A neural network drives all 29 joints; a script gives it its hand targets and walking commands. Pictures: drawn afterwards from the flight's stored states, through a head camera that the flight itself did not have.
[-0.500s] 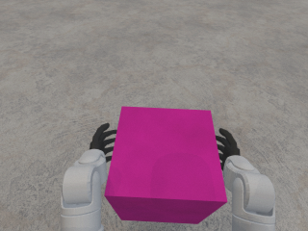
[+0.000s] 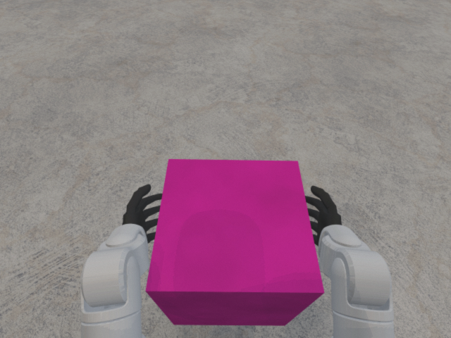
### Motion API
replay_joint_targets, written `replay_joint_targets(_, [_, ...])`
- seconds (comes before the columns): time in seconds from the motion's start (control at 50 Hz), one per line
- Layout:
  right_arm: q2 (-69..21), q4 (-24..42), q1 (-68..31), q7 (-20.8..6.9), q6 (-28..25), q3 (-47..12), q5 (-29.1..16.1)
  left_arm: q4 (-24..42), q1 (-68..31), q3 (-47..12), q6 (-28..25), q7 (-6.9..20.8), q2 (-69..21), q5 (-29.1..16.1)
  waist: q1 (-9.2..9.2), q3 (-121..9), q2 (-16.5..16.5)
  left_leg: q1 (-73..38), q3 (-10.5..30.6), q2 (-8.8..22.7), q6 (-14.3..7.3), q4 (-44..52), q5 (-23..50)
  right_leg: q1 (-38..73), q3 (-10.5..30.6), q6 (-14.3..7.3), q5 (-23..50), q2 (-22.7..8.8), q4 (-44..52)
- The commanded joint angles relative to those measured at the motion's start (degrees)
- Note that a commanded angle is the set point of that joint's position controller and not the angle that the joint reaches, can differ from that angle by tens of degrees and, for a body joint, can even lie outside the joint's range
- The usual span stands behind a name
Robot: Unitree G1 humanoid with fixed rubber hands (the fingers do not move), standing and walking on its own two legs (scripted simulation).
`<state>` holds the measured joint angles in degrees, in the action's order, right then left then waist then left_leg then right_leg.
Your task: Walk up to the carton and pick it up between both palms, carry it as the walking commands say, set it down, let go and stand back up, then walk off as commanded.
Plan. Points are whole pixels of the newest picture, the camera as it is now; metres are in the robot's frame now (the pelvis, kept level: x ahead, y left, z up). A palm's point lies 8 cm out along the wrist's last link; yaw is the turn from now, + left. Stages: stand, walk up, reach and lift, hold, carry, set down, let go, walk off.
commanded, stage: carry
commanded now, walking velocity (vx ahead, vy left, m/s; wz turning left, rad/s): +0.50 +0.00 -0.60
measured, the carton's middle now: (231, 248) +0.27 +0.01 +0.02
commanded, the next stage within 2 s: none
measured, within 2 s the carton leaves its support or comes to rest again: neither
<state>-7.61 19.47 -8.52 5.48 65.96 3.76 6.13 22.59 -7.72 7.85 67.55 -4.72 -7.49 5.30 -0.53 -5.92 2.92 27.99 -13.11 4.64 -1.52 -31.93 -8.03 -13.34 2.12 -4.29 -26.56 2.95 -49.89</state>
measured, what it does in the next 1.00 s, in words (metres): walks ahead, turning right: right foot, then left foot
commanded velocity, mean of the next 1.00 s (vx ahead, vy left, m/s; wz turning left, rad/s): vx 0.50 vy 0.00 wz -0.60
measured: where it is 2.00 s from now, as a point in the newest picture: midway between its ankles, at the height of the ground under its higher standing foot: (326, 185)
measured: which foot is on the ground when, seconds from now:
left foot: down 0.00-0.38, up 0.40-0.82, down 0.84-1.00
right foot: up 0.00-0.38, down 0.40-0.84, up 0.86-1.00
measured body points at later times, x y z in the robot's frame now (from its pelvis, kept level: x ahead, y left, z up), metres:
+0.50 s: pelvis +0.32 -0.05 +0.00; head +0.33 -0.04 +0.45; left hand +0.62 +0.05 +0.06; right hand +0.57 -0.25 +0.06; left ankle +0.17 +0.10 -0.61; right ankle +0.37 -0.11 -0.72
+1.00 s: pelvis +0.63 -0.11 +0.02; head +0.65 -0.11 +0.47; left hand +0.95 -0.15 +0.09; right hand +0.76 -0.40 +0.09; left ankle +0.68 -0.02 -0.72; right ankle +0.52 -0.16 -0.64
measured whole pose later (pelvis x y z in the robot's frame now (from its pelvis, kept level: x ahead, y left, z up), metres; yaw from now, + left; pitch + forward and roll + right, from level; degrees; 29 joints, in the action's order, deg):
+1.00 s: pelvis +0.63 -0.11 +0.02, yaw -36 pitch +6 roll -1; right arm -7.5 18.4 -7.5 5.8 66.2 4.4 6.1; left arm 19.7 -8.5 7.5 67.7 -4.7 -7.6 5.4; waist 0.7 -5.3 1.2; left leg 15.3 -18.1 6.9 -0.4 -22.9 -12.2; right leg -28.6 -4.4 -2.9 -19.8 -0.8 -60.0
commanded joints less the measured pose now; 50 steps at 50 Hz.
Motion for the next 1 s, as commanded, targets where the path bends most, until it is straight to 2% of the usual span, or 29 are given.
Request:
replay_joint_targets(0.0, [-51.24,2.32,-21.10,-13.70,0.03,-38.22,-21.89,2.13,-27.10,-43.60,0.92,15.10,-49.48,-24.27,1.69,-19.65,-11.77,-40.04,33.01,25.12,-9.40,14.39,10.96,-27.85,0.27,0.03,0.72,-5.34,-23.43])
replay_joint_targets(0.02, [-52.24,3.21,-22.73,-13.84,-0.39,-38.08,-22.02,2.40,-28.50,-43.06,0.34,15.06,-50.94,-24.84,1.56,-15.74,-6.69,-35.95,26.31,23.16,-7.11,15.89,11.30,-27.19,0.08,0.82,3.92,-7.50,-19.83])
replay_joint_targets(0.04, [-53.24,3.38,-22.78,-13.95,-0.53,-38.67,-22.18,1.43,-27.28,-42.29,0.07,15.06,-51.88,-24.33,1.49,-13.56,-6.51,-34.24,21.27,21.46,-4.98,17.95,7.55,-27.05,-0.74,1.64,5.89,-8.87,-13.94])
replay_joint_targets(0.1, [-52.96,5.14,-23.13,-14.36,-0.52,-39.42,-23.19,0.40,-23.77,-41.55,-0.64,14.05,-53.20,-22.36,1.59,-11.49,-10.72,-34.32,11.58,18.88,-2.74,20.16,9.06,-25.89,-5.89,1.67,9.62,-7.52,-4.77])
replay_joint_targets(0.14, [-51.87,5.55,-21.96,-14.88,-0.04,-39.70,-23.40,-0.11,-21.04,-41.83,-0.64,13.18,-53.12,-21.07,1.65,-10.08,-11.32,-35.64,6.12,17.23,-1.64,20.27,12.26,-25.90,-8.14,1.33,14.40,-7.06,1.07])
replay_joint_targets(0.24, [-48.93,6.40,-22.29,-16.20,1.24,-40.23,-23.88,1.11,-20.47,-42.42,-0.14,12.14,-51.12,-19.22,1.70,-4.53,-12.29,-34.21,-3.88,14.03,1.42,18.82,21.48,-21.60,-13.94,-0.14,24.95,-3.99,13.20])
replay_joint_targets(0.28, [-48.18,6.29,-22.27,-16.34,1.62,-39.96,-23.90,1.30,-21.53,-42.75,0.25,12.15,-50.47,-19.01,1.45,-3.98,-13.44,-34.25,-6.96,13.71,2.42,15.34,33.27,-17.12,-16.14,-1.27,26.36,-1.64,16.02])
replay_joint_targets(0.32, [-47.54,6.12,-22.64,-16.20,1.97,-39.51,-23.72,0.34,-21.67,-42.87,0.67,12.37,-49.88,-18.98,0.62,-5.59,-15.33,-34.83,-9.03,13.16,3.53,7.22,44.00,-10.75,-19.25,-1.77,25.45,1.69,17.28])
replay_joint_targets(0.34, [-47.45,5.57,-22.43,-16.08,2.16,-39.30,-23.57,-0.19,-22.30,-42.86,0.83,12.57,-49.79,-19.07,0.31,-7.47,-16.02,-33.86,-9.74,12.55,4.26,0.47,45.49,-5.38,-20.52,-2.05,23.95,3.66,19.13])
replay_joint_targets(0.36, [-47.50,4.98,-22.68,-15.96,2.33,-39.22,-23.46,-0.93,-22.18,-42.73,0.94,12.75,-50.12,-19.21,-0.97,-10.61,-14.64,-29.63,-10.56,10.79,5.47,-10.37,41.95,4.11,-20.12,-3.14,23.55,5.15,22.33])
replay_joint_targets(0.38, [-47.51,4.59,-24.77,-15.84,2.37,-39.24,-23.37,-1.09,-21.83,-42.82,1.04,12.91,-50.61,-19.52,-3.16,-12.51,-9.73,-17.99,-8.40,8.94,6.79,-25.18,29.47,14.88,-11.19,-5.58,20.60,1.50,24.35])
replay_joint_targets(0.4, [-48.67,3.17,-24.04,-15.75,2.73,-39.76,-22.88,-1.05,-24.20,-43.23,1.24,13.10,-50.35,-19.48,-0.85,-13.23,7.36,0.33,-3.19,1.83,8.56,-41.39,-12.36,22.51,19.63,-13.19,26.37,-15.67,28.55])
replay_joint_targets(0.42, [-48.94,0.24,-21.47,-15.27,2.70,-38.72,-21.72,-3.28,-22.86,-43.68,1.70,13.57,-51.89,-20.14,-0.80,-17.25,7.55,12.08,6.63,-1.13,8.40,-50.72,-22.25,30.55,32.92,-17.80,26.31,-20.78,33.81])
replay_joint_targets(0.44, [-49.93,-0.02,-23.27,-15.24,1.97,-37.94,-21.56,-3.51,-24.98,-43.76,1.40,13.97,-53.38,-21.01,-0.64,-17.48,2.42,14.32,11.76,1.81,6.94,-53.11,-21.94,28.92,28.60,-17.34,30.08,-21.45,32.97])
replay_joint_targets(0.46, [-51.71,0.47,-25.22,-15.26,1.32,-38.09,-21.77,-3.68,-26.26,-44.02,0.73,14.38,-54.89,-21.77,-0.50,-15.40,-1.66,12.89,14.11,3.77,5.68,-48.48,-17.78,22.60,23.84,-15.84,34.68,-20.05,32.80])
replay_joint_targets(0.48, [-53.15,0.69,-26.03,-15.12,0.80,-37.52,-21.68,-2.78,-27.93,-44.25,0.11,14.64,-56.24,-23.12,-0.31,-13.63,-4.66,10.55,14.23,5.15,5.61,-42.10,-15.57,16.93,18.80,-13.53,36.33,-18.45,33.18])
replay_joint_targets(0.5, [-54.47,0.51,-25.32,-14.93,0.25,-37.03,-21.34,-2.07,-28.14,-44.48,-0.50,14.66,-57.56,-24.18,-0.10,-13.98,-5.20,7.53,13.87,5.91,5.92,-34.58,-14.33,14.28,14.60,-11.37,35.58,-16.61,33.87])
replay_joint_targets(0.54, [-55.55,0.48,-23.31,-14.25,-0.73,-37.05,-20.89,-0.72,-27.40,-44.40,-1.40,14.76,-57.11,-24.42,0.08,-14.43,-1.68,3.39,11.29,3.81,6.20,-25.18,-14.59,11.91,10.78,-10.47,34.71,-14.46,35.24])
replay_joint_targets(0.58, [-55.12,0.67,-20.94,-13.68,-1.14,-37.27,-20.33,0.13,-25.33,-44.36,-1.51,14.78,-55.24,-23.88,-0.14,-13.50,0.96,4.20,9.42,2.37,6.19,-17.67,-13.69,12.68,10.37,-10.93,32.26,-14.27,36.26])
replay_joint_targets(0.64, [-53.94,2.45,-20.24,-13.29,-1.11,-38.25,-20.55,1.03,-22.50,-43.53,-1.08,14.83,-52.95,-22.90,-0.42,-11.38,1.85,5.10,7.55,0.96,6.06,-9.23,-4.14,13.31,9.51,-9.00,30.54,-13.20,36.26])
replay_joint_targets(0.74, [-52.00,4.96,-21.38,-13.54,0.20,-39.95,-21.76,2.04,-19.59,-42.29,-0.07,14.62,-50.16,-21.27,-0.84,-7.65,3.76,0.93,4.01,-1.50,6.30,0.33,0.17,11.63,5.95,-6.95,42.61,-10.02,30.72])
replay_joint_targets(0.78, [-51.22,5.32,-21.36,-13.75,0.89,-40.07,-22.04,2.39,-19.43,-42.32,0.42,14.39,-49.44,-20.74,-0.38,-8.77,3.59,-8.30,1.50,-3.16,5.86,6.15,-0.62,8.31,4.12,-6.02,44.42,-8.49,24.93])
replay_joint_targets(0.8, [-50.94,4.65,-20.23,-13.81,1.08,-39.91,-21.93,2.37,-19.70,-42.48,0.69,14.28,-49.03,-20.51,0.84,-12.69,1.15,-22.08,0.93,-2.59,4.78,9.26,2.38,1.43,1.01,-4.22,42.57,-6.72,17.23])
replay_joint_targets(0.82, [-50.04,3.36,-18.22,-13.85,1.14,-39.29,-21.22,2.26,-19.91,-42.71,1.05,14.34,-48.49,-20.20,2.07,-18.27,-4.87,-36.42,10.14,6.01,2.10,11.03,-3.46,-8.93,-1.65,-2.03,33.41,-3.96,4.39])
replay_joint_targets(0.84, [-49.44,1.87,-17.84,-13.86,0.76,-38.25,-20.99,2.54,-21.95,-43.24,1.24,14.71,-48.41,-21.34,1.84,-22.76,-21.39,-45.54,33.92,23.24,-4.36,16.24,-1.69,-21.99,-4.99,-0.02,8.22,1.85,-10.51])
replay_joint_targets(0.86, [-49.23,0.77,-19.54,-13.64,0.62,-38.00,-21.31,0.77,-25.22,-43.08,1.47,15.00,-47.53,-21.95,1.69,-20.81,-21.44,-44.46,39.13,27.04,-8.02,16.82,2.11,-27.42,-2.36,-0.13,-4.34,-0.89,-17.98])
replay_joint_targets(0.9, [-52.13,3.07,-23.08,-13.81,0.08,-38.46,-21.63,0.84,-28.11,-43.34,0.80,15.16,-50.75,-23.47,1.63,-14.57,-7.44,-35.87,28.13,24.27,-6.55,17.56,4.66,-27.37,0.43,0.41,3.22,-7.19,-18.70])
replay_joint_targets(0.92, [-53.25,3.58,-23.68,-13.96,-0.04,-38.81,-21.97,0.47,-27.88,-42.54,0.49,15.15,-51.99,-23.51,1.57,-12.07,-5.80,-33.62,22.56,22.62,-4.56,19.27,2.98,-27.35,-0.21,1.24,5.67,-8.59,-14.92])
replay_joint_targets(0.98, [-53.14,4.06,-23.68,-14.41,0.25,-39.06,-23.14,-1.28,-24.49,-41.45,-0.01,14.23,-53.31,-21.90,1.63,-9.92,-9.94,-33.48,12.62,19.66,-2.11,21.47,3.41,-26.96,-4.80,2.00,9.97,-7.84,-6.99])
